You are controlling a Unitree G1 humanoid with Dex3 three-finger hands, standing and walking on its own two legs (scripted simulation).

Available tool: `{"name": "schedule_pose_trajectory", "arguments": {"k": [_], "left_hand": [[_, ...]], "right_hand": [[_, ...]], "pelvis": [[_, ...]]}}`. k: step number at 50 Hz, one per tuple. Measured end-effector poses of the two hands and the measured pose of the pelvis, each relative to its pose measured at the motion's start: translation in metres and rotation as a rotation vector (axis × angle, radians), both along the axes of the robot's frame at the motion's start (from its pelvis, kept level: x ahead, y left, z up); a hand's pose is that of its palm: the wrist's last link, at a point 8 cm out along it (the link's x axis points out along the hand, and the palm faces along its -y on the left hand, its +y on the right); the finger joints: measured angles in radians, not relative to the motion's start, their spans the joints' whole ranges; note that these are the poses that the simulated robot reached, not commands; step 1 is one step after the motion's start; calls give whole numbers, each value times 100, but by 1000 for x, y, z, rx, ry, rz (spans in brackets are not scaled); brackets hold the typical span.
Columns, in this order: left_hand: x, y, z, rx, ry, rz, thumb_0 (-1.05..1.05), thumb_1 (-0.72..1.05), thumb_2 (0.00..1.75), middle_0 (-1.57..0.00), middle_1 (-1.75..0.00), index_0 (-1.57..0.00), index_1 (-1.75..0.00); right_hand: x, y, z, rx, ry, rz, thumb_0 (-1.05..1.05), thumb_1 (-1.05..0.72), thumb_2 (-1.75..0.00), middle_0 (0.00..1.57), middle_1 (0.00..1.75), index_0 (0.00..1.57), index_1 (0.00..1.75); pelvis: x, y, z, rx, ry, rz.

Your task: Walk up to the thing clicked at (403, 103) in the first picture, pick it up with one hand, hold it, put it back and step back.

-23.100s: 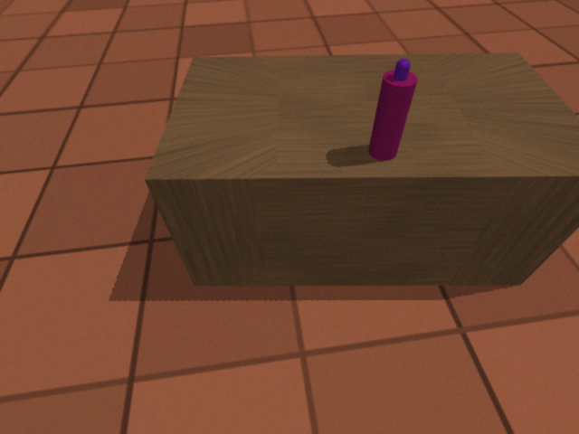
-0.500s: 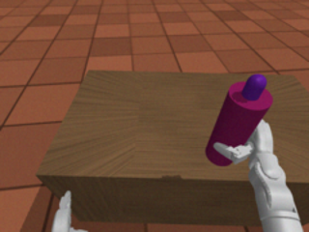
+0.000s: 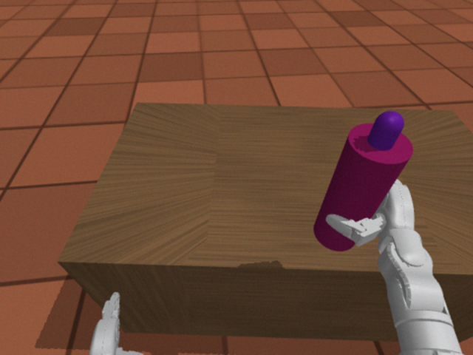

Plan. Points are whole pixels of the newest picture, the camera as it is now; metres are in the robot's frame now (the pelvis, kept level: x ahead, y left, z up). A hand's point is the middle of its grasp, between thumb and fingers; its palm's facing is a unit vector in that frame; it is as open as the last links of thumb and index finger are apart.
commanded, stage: crouch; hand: right
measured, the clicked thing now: (357, 186) +0.33 -0.16 +0.15
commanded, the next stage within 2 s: lower in 0.84 s
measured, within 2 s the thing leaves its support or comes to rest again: rests again in 1.60 s
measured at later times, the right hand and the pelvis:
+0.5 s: hand (344, 204) +0.39 -0.19 +0.03, palm faces +0.15 +0.99 +0.01, open 11.1 cm; pelvis -0.01 +0.00 -0.02, yaw +1 degrees
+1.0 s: hand (343, 202) +0.43 -0.20 +0.00, palm faces +0.14 +0.99 +0.01, open 11.1 cm; pelvis -0.01 -0.02 -0.04, yaw +2 degrees
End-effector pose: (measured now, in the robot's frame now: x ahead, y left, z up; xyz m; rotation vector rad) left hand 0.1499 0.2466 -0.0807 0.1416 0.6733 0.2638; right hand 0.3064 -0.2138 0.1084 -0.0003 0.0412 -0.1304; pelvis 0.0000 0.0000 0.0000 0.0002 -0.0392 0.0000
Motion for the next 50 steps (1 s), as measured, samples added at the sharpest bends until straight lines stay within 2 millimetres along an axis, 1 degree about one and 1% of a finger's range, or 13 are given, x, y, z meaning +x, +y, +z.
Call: {"name": "schedule_pose_trajectory", "arguments": {"k": [4, 9, 13, 17, 21, 26, 33, 36, 41, 46, 50], "left_hand": [[-3, 2, 2, 9, -5, 10, -1, -54, 6, -5, -4, -4, -5], [-9, 16, 9, 57, -13, 31, -1, -54, 6, -5, -4, -5, -5], [-15, 23, 10, 89, 7, 35, -1, -54, 6, -5, -4, -4, -5], [-19, 23, 8, 101, 22, 37, -1, -55, 6, -5, -4, -4, -5], [-19, 18, 7, 103, 15, 29, -1, -55, 7, -5, -4, -5, -6], [-20, 12, 3, 101, 18, 22, -1, -56, 7, -6, -4, -5, -6], [-19, 6, 5, 117, -2, 6, -1, -55, 7, -6, -5, -5, -6], [-20, 6, 7, 127, -7, 5, -1, -55, 6, -6, -5, -5, -6], [-21, 8, 10, 149, -17, 8, -1, -55, 6, -6, -5, -6, -6], [-23, 4, 7, 147, -8, -6, -1, -54, 6, -6, -5, -6, -6], [-23, 4, 7, 151, -14, -5, -1, -54, 6, -6, -5, -6, -6]], "right_hand": [[11, -5, -14, 3, 29, -15, 0, 58, -113, 63, 102, 68, 104], [26, -11, -34, 17, 48, -27, 0, 58, -113, 63, 102, 68, 104], [36, -14, -49, 21, 56, -24, 0, 57, -113, 63, 102, 68, 104], [45, -17, -61, 14, 55, -12, 0, 57, -113, 63, 102, 68, 104], [53, -20, -71, 18, 54, -9, 0, 57, -113, 63, 102, 68, 104], [61, -26, -80, 16, 47, -17, 0, 57, -113, 62, 103, 68, 105], [74, -32, -86, 18, 31, -16, 0, 57, -113, 62, 103, 67, 105], [79, -34, -91, 15, 35, -12, 0, 57, -113, 62, 103, 68, 105], [85, -35, -99, 18, 35, -6, 0, 57, -113, 62, 103, 68, 105], [89, -36, -107, 19, 38, -4, 0, 57, -113, 62, 103, 68, 105], [90, -39, -111, 14, 39, -11, 0, 57, -113, 62, 103, 68, 105]], "pelvis": [[-2, 1, -1, -2, 14, 1], [-3, 1, -4, -2, 40, 6], [-5, 1, -7, 0, 67, 12], [-6, 0, -10, 3, 95, 15], [-6, -2, -14, 6, 119, 17], [-7, -5, -20, 10, 149, 18], [-6, -9, -27, 15, 185, 18], [-6, -11, -29, 17, 199, 18], [-5, -13, -34, 19, 219, 23], [-5, -14, -39, 22, 240, 25], [-5, -15, -42, 23, 248, 25]]}}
